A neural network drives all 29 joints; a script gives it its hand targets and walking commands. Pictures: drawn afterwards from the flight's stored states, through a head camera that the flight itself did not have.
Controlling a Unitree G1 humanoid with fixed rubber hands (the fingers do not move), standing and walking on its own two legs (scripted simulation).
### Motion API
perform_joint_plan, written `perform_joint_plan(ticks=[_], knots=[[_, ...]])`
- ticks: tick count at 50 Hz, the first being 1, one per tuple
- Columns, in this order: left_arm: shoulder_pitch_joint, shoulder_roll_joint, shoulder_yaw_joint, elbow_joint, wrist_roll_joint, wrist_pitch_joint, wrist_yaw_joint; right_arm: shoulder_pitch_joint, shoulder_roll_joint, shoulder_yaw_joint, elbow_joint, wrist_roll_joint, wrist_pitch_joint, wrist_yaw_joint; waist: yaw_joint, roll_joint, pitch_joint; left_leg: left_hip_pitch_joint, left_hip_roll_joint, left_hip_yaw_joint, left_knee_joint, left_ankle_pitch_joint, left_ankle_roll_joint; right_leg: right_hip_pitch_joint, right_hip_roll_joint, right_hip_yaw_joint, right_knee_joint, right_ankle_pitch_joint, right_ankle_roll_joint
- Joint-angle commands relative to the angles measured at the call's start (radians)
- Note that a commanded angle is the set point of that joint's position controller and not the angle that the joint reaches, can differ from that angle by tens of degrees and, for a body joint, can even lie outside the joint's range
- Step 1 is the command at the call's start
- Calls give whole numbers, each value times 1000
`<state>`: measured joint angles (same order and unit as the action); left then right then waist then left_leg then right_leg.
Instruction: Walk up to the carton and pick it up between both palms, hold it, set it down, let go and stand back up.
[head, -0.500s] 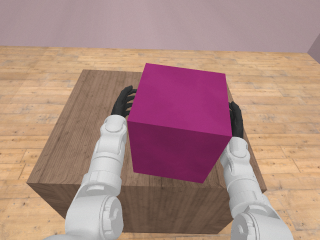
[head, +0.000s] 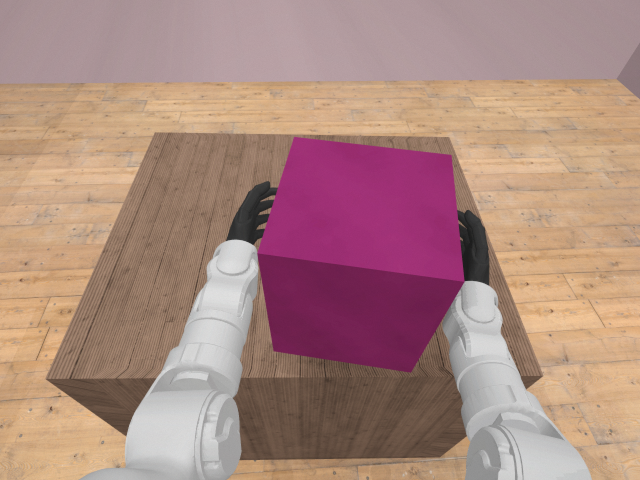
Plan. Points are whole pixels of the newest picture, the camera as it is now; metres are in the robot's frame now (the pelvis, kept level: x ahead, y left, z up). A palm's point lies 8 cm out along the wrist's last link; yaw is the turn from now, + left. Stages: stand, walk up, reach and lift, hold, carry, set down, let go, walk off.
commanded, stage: set down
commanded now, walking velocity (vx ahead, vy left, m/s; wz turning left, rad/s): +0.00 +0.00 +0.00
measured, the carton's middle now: (355, 260) +0.40 -0.06 +0.04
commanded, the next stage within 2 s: none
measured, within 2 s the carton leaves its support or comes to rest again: rests again in 0.68 s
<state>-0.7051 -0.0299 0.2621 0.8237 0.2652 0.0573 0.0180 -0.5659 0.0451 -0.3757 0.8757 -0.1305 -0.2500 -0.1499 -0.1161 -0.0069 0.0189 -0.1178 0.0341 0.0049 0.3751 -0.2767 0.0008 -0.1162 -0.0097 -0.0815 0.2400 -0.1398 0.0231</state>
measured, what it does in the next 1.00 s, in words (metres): stands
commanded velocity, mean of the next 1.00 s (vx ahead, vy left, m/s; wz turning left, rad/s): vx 0.00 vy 0.00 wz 0.00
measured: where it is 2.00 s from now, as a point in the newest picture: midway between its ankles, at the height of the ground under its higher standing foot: outside the picture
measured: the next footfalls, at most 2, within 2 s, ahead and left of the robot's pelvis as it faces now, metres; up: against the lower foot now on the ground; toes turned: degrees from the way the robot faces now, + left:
none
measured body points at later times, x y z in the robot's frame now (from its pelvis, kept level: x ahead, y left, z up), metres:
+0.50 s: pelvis -0.01 +0.00 +0.00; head +0.04 +0.01 +0.45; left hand +0.43 +0.08 +0.05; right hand +0.35 -0.22 +0.03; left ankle -0.05 +0.11 -0.75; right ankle -0.01 -0.13 -0.75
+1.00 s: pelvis -0.01 +0.00 +0.00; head +0.06 +0.00 +0.44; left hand +0.43 +0.07 +0.02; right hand +0.35 -0.22 +0.01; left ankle -0.05 +0.11 -0.75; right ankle -0.01 -0.13 -0.75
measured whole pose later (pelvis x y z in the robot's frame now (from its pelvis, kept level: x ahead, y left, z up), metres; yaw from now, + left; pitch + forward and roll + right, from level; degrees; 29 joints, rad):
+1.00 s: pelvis -0.01 +0.00 +0.00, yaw -1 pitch +13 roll -1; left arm -0.85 0.05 0.31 1.29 0.20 -0.34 0.04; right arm -0.65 0.06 -0.53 1.06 -0.29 -0.42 -0.15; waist -0.13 0.02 -0.07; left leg -0.39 0.03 0.02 0.41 -0.24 0.00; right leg -0.41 -0.02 -0.07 0.30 -0.12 0.02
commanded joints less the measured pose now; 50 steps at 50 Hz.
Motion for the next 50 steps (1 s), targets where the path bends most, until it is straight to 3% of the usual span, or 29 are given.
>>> perform_joint_plan(ticks=[1,2,5,7,8,13,15,17,20,21,24,29,33,36,38,41,42,45,47,50], knots=[[-631,-543,-284,-67,-14,-92,-136,-633,514,343,-88,-82,-25,143,-24,23,-567,27,-39,42,-28,536,-69,314,40,-36,104,668,14],[-621,-549,-273,-50,-9,-96,-136,-641,518,358,-109,-87,-31,143,-6,19,-574,2,-42,49,-32,530,-59,323,38,-25,115,693,16],[-626,-534,-253,-15,-15,-127,-135,-667,534,349,-115,-100,-45,148,-6,0,-606,-19,-41,48,-23,548,-60,339,36,-27,131,748,22],[-665,-536,-244,-16,-11,-147,-135,-659,536,309,-94,-113,-56,151,-38,17,-618,-6,-34,44,-29,533,-65,322,38,-33,121,710,22],[-661,-533,-233,-8,0,-158,-133,-642,544,313,-67,-122,-58,152,-12,25,-607,-9,-37,57,-29,540,-70,320,35,-28,122,698,22],[-671,-523,-215,42,5,-189,-131,-638,529,284,-33,-149,-69,162,-29,36,-615,-14,-31,47,-39,503,-68,280,39,-32,115,641,10],[-679,-529,-204,65,13,-209,-125,-666,543,254,-16,-161,-80,166,-3,41,-628,8,-22,52,-25,541,-69,251,38,-29,117,633,4],[-702,-512,-202,81,10,-235,-120,-651,550,250,2,-176,-93,166,-19,43,-654,-12,-28,56,-16,531,-71,251,41,-26,118,663,4],[-688,-523,-184,128,29,-254,-116,-662,544,233,25,-191,-107,173,0,59,-640,-52,-27,67,-22,515,-71,243,40,-31,123,635,0],[-677,-526,-179,145,23,-263,-115,-668,531,225,30,-190,-114,175,1,39,-637,-47,-26,56,-20,516,-66,230,42,-32,125,619,3],[-687,-527,-177,157,25,-293,-115,-636,559,210,65,-224,-119,176,-29,34,-656,-32,-20,52,-21,530,-66,212,38,-27,123,662,5],[-704,-520,-203,202,-6,-346,-108,-654,558,202,98,-221,-164,171,-16,67,-718,-20,-14,55,21,597,-83,153,47,-30,141,653,-7],[-733,-488,-193,240,-11,-389,-104,-660,538,186,124,-238,-178,170,-26,54,-734,-62,-22,50,14,557,-74,173,40,-27,147,664,-4],[-742,-494,-200,255,-15,-410,-99,-654,551,192,134,-244,-190,171,-21,68,-774,-106,-29,50,17,547,-74,177,41,-13,157,677,-2],[-723,-485,-179,284,-12,-424,-104,-659,567,197,135,-250,-191,171,-15,45,-772,-129,-29,54,20,526,-72,195,29,-17,166,707,-4],[-749,-464,-162,315,-8,-436,-111,-643,576,192,155,-255,-183,163,-35,33,-749,-214,-40,58,-1,427,-50,260,15,11,182,733,4],[-720,-456,-147,341,-4,-439,-117,-645,573,189,156,-263,-177,163,-19,23,-727,-235,-38,54,-15,416,-45,262,14,2,189,735,4],[-723,-436,-144,351,-7,-452,-115,-624,549,186,178,-260,-184,162,-17,28,-768,-231,-37,65,-10,400,-54,248,14,3,191,723,9],[-735,-446,-151,364,-2,-459,-113,-632,545,180,165,-265,-193,164,-39,47,-778,-211,-32,47,3,435,-59,211,17,4,189,707,8],[-719,-438,-127,379,11,-464,-116,-631,539,145,177,-274,-204,169,-29,55,-753,-205,-38,58,11,431,-57,194,22,-1,184,678,-6]])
